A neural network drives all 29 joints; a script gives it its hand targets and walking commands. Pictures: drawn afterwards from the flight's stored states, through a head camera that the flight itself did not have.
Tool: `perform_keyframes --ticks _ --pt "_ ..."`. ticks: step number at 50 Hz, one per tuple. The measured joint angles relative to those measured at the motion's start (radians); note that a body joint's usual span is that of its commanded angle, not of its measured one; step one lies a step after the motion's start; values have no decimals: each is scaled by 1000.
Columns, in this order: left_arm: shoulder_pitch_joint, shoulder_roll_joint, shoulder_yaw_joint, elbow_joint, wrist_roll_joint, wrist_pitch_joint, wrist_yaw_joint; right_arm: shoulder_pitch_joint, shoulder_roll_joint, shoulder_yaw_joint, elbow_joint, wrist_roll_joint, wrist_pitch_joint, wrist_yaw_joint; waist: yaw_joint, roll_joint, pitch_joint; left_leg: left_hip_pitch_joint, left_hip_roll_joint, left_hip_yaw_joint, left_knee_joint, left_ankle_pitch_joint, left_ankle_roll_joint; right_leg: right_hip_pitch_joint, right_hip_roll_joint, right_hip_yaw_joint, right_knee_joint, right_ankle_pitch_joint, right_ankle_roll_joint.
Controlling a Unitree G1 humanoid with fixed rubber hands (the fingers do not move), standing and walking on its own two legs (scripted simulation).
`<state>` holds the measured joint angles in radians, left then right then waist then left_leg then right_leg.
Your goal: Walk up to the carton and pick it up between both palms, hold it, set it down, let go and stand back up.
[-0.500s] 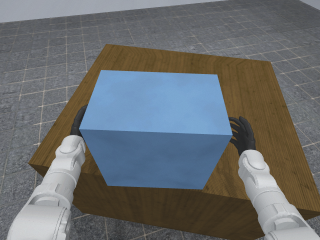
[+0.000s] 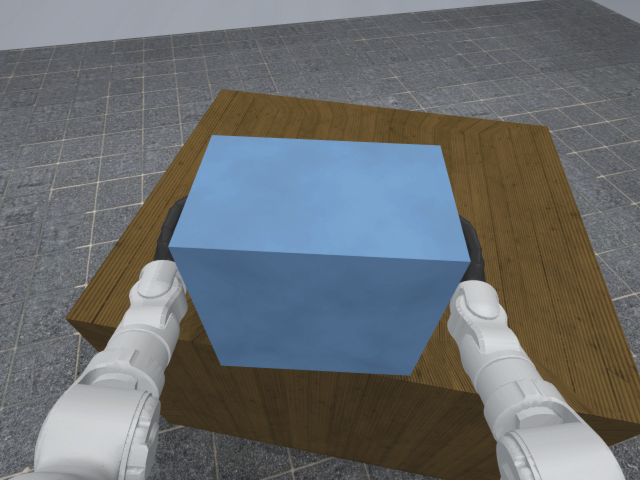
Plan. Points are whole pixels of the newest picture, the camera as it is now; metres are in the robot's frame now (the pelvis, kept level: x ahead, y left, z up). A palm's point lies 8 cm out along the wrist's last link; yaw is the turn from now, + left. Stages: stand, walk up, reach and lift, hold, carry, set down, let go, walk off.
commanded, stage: reach and lift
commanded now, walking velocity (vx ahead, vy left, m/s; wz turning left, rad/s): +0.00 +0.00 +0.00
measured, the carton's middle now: (319, 266) +0.42 +0.03 +0.02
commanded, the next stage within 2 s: none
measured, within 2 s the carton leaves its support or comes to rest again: leaves its support in 1.54 s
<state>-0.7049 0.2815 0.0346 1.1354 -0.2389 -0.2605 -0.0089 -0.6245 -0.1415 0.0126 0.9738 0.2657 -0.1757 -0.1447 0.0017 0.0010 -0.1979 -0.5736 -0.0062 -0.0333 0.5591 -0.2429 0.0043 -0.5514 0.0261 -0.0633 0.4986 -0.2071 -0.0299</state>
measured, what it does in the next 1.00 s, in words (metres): stands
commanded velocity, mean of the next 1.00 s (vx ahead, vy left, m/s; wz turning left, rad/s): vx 0.00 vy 0.00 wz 0.00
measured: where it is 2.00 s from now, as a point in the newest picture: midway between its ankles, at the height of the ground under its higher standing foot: outside the picture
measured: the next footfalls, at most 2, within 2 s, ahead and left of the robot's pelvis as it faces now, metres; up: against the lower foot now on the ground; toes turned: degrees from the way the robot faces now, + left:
none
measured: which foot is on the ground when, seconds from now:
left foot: down 0.00-1.00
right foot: down 0.00-1.00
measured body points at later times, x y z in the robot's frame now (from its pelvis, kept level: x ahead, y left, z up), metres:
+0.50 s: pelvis +0.00 +0.01 +0.00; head +0.05 +0.01 +0.45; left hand +0.41 +0.23 +0.05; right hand +0.40 -0.17 +0.04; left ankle +0.01 +0.11 -0.73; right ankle +0.01 -0.10 -0.73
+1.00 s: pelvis +0.02 +0.02 +0.01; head +0.05 +0.01 +0.46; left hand +0.41 +0.22 +0.05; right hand +0.39 -0.17 +0.04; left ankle +0.01 +0.11 -0.73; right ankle +0.01 -0.10 -0.73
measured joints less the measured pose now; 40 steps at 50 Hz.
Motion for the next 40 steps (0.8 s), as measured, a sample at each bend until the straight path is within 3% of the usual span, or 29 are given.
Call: perform_keyframes --ticks 10,18,28,33,40 --pt "-27 -6 -36 43 -10 -2 17 -34 -2 -42 77 -41 -2 21 2 11 23 12 5 -6 4 -2 2 28 6 -6 -26 12 1" --pt "-20 -12 -29 25 -1 -7 21 -17 3 -58 54 -44 -12 19 3 15 20 2 8 -9 1 1 3 26 10 -7 -45 24 2" --pt "-19 -24 6 34 35 -23 15 -7 17 -108 39 -107 -13 30 -2 16 30 23 4 -12 -27 15 4 48 6 -9 -73 34 4" --pt "-18 -39 32 62 78 -67 7 25 37 -169 3 -208 -26 35 -10 18 46 60 -1 -22 -64 30 4 94 2 -18 -116 48 5" --pt "40 -63 7 66 37 -138 5 118 42 -171 -92 -211 -30 46 -37 40 43 117 -22 -45 -120 51 13 158 -15 -38 -168 56 13"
